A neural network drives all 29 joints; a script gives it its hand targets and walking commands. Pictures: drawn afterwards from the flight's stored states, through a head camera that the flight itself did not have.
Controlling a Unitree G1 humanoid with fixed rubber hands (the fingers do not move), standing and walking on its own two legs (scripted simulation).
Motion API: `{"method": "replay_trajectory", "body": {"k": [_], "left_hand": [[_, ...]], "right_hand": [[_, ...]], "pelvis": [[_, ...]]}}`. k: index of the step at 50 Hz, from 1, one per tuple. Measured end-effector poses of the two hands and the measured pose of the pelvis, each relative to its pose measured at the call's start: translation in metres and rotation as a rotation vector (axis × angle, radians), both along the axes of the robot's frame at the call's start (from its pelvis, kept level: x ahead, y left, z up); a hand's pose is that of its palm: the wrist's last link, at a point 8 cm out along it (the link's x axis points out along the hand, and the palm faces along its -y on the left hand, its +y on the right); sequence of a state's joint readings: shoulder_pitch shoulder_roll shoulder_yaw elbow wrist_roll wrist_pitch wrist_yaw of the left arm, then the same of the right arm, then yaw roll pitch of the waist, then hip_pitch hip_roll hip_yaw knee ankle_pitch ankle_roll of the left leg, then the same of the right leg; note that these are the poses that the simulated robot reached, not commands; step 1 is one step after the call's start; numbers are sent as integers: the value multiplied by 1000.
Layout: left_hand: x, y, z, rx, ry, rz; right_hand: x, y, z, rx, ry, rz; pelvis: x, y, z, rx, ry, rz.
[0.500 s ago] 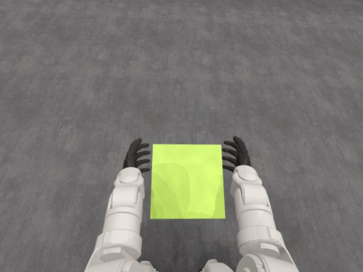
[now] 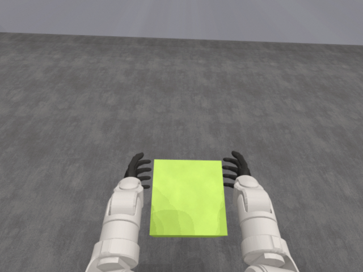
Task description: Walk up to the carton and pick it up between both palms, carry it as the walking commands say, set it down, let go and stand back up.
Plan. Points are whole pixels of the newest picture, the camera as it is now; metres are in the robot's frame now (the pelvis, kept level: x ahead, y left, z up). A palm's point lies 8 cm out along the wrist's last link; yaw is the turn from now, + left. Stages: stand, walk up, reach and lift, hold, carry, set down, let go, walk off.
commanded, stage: reach and lift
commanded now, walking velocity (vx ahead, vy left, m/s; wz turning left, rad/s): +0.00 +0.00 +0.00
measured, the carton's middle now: (186, 200) +0.32 -0.03 -0.06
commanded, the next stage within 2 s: hold in 1.56 s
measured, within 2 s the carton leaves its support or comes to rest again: neither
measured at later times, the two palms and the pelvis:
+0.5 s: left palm (128, 182) +0.31 +0.11 +0.06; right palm (243, 179) +0.30 -0.15 +0.06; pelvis -0.01 +0.00 +0.00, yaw -1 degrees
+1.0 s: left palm (123, 185) +0.30 +0.12 +0.06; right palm (240, 178) +0.30 -0.14 +0.06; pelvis +0.00 -0.01 +0.00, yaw -1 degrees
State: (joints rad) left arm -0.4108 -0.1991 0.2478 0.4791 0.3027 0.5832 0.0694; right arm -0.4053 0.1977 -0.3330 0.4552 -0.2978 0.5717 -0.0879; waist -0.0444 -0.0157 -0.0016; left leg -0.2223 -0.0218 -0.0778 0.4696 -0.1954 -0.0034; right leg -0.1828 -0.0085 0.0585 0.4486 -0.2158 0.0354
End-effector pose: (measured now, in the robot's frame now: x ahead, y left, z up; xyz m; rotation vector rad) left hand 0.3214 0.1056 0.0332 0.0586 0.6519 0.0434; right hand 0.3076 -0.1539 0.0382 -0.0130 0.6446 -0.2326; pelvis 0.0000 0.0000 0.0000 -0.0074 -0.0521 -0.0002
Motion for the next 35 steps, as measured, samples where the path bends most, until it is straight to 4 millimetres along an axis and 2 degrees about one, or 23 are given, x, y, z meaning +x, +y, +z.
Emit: {"method": "replay_trajectory", "body": {"k": [13, 35], "left_hand": [[-9, 2, 27, 16, 1, 24], [-16, 9, 24, 29, 18, 58]], "right_hand": [[-8, 4, 26, -6, 5, 12], [-7, 11, 25, -14, 21, 53]], "pelvis": [[-3, -1, 2, 4, -94, -7], [-7, -4, 2, 9, -97, -19]]}}
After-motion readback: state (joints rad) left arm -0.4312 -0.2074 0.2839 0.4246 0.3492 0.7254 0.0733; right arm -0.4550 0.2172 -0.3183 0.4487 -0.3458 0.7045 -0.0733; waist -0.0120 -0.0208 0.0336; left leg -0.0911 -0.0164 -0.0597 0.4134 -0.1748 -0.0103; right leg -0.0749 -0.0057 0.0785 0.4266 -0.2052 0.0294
